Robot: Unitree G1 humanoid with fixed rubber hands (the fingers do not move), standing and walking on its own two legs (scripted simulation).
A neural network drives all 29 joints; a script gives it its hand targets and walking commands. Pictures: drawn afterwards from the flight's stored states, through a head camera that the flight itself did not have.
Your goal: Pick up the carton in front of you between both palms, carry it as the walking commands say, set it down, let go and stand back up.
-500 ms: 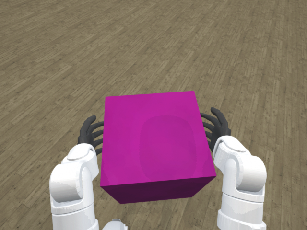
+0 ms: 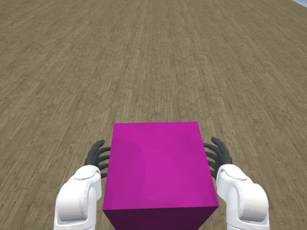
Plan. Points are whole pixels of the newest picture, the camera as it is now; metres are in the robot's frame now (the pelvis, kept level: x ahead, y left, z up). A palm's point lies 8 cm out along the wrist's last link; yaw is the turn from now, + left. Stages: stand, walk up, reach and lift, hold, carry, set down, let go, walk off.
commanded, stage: carry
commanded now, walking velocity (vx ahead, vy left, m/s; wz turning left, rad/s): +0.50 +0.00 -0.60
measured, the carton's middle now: (156, 181) +0.28 -0.02 +0.00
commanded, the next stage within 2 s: none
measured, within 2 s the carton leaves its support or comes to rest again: neither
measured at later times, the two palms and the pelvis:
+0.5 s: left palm (114, 72) +0.69 +0.13 +0.07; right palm (191, 81) +0.62 -0.16 +0.09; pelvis +0.39 +0.05 -0.02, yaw -16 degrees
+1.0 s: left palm (152, 45) +1.00 -0.04 +0.05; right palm (209, 56) +0.87 -0.31 +0.07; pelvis +0.70 -0.06 -0.02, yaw -29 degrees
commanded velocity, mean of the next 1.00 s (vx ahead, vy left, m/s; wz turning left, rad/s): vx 0.50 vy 0.00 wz -0.41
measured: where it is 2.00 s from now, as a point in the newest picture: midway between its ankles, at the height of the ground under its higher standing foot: (173, 116)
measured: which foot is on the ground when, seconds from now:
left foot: down 0.00-0.18, up 0.20-0.42, down 0.44-0.90, up 0.92-1.00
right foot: up 0.00-0.12, down 0.14-0.44, up 0.46-0.88, down 0.90-1.00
